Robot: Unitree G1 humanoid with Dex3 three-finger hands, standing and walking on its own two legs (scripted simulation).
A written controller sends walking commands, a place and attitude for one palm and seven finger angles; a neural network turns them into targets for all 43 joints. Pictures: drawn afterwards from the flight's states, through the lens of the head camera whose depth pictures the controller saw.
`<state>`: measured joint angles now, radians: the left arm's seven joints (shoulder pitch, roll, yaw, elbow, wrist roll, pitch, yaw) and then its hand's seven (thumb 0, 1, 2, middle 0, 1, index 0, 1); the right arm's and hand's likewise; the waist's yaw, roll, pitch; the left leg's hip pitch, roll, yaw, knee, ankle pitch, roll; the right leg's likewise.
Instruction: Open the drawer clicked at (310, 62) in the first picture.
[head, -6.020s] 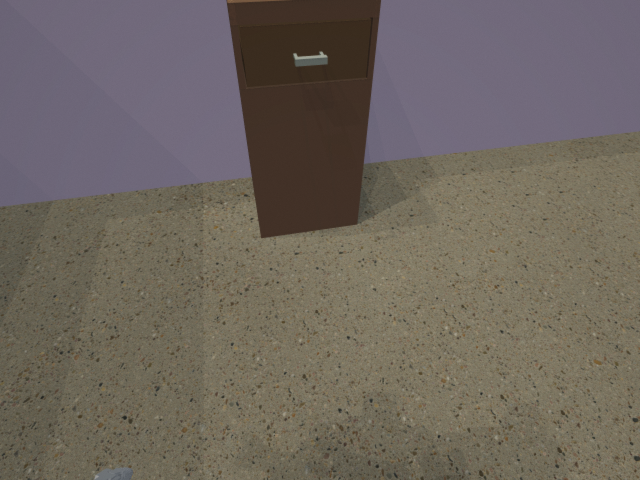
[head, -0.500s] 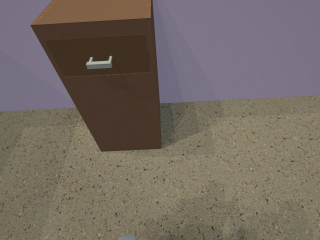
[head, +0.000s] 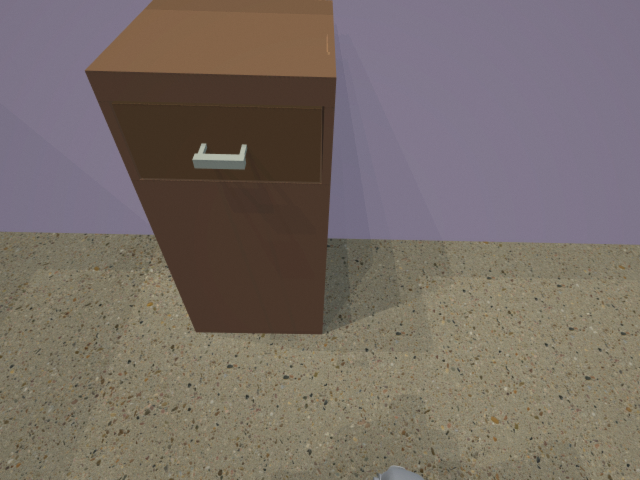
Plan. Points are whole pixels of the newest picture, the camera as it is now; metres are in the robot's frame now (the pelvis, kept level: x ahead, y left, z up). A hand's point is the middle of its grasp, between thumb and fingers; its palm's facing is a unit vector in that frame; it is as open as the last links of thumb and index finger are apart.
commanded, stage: take the last steps up to it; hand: left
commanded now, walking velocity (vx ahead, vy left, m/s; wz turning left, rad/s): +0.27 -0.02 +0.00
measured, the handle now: (221, 155) +0.70 +0.23 +0.01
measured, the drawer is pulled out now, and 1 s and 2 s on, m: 0.00 0.00 0.00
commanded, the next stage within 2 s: come to a stop and stand still in 0.38 s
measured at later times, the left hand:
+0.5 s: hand out of the picture +0.14 +0.11 -0.16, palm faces +0.08 -0.98 -0.19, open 7.2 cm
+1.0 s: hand (234, 455) +0.20 +0.14 -0.17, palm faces +0.02 -0.95 -0.32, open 7.3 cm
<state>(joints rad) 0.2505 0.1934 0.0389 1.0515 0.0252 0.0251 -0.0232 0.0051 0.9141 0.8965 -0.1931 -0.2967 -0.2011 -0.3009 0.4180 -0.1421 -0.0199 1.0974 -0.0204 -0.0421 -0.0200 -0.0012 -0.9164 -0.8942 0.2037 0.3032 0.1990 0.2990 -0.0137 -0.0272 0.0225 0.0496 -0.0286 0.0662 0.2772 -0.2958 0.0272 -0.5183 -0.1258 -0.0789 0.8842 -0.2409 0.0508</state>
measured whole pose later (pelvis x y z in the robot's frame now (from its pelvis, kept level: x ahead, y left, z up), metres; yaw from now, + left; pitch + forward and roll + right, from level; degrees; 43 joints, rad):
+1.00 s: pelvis +0.16 -0.08 -0.02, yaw -1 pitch -1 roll +2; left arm 0.24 0.21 0.05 1.01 0.03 0.02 0.03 0.00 0.91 0.90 -0.19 -0.30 -0.20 -0.30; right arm 0.13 -0.18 -0.06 1.04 -0.02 0.04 -0.03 -0.01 -0.92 -0.89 0.20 0.30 0.20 0.30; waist 0.01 0.03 0.07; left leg -0.36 0.09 0.10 0.56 -0.21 -0.04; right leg -0.27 -0.05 -0.06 0.65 -0.36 -0.01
